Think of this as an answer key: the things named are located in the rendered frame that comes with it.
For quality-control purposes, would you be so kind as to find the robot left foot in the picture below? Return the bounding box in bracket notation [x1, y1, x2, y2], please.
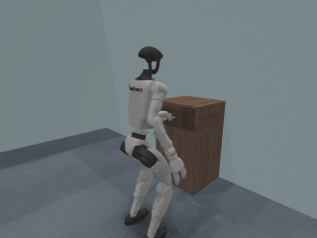
[124, 208, 149, 226]

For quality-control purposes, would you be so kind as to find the robot left hand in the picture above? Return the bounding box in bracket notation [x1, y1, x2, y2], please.
[159, 111, 172, 122]

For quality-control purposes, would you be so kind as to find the handle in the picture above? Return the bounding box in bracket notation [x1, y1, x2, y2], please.
[163, 116, 175, 120]

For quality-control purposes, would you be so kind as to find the drawer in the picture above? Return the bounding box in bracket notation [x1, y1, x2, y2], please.
[161, 105, 196, 132]

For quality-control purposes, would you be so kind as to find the right robot upper arm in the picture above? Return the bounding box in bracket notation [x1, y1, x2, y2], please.
[147, 80, 168, 129]

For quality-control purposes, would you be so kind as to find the humanoid robot torso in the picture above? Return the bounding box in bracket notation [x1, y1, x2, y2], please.
[124, 77, 156, 160]

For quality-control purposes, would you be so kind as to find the right robot forearm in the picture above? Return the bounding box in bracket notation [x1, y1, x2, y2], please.
[153, 116, 177, 160]

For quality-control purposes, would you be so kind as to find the robot right hand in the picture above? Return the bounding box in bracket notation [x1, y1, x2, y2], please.
[168, 156, 187, 185]

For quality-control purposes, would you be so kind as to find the cabinet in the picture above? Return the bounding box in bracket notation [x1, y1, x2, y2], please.
[156, 95, 226, 195]

